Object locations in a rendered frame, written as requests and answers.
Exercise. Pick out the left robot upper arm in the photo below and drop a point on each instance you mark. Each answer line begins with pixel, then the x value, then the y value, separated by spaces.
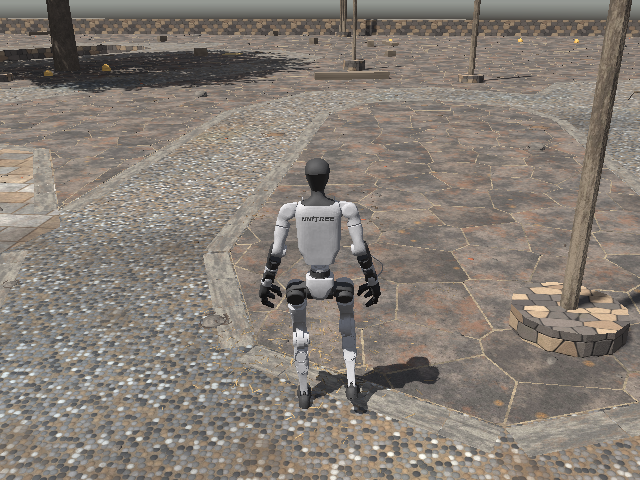
pixel 287 212

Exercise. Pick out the left robot foot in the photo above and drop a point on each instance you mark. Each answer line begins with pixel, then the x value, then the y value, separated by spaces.
pixel 304 400

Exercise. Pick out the left robot forearm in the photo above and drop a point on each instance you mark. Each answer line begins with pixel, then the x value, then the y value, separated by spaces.
pixel 271 269

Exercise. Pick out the robot head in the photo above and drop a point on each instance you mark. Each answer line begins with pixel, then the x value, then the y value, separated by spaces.
pixel 317 174

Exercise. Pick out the right robot forearm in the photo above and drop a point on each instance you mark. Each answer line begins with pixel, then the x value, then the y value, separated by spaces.
pixel 367 267

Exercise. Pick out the left robot hand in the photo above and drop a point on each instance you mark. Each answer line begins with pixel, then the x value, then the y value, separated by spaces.
pixel 264 293

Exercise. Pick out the right robot hand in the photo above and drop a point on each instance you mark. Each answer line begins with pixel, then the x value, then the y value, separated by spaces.
pixel 373 290

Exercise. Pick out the right robot upper arm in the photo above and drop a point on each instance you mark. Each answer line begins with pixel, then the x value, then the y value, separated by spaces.
pixel 349 210

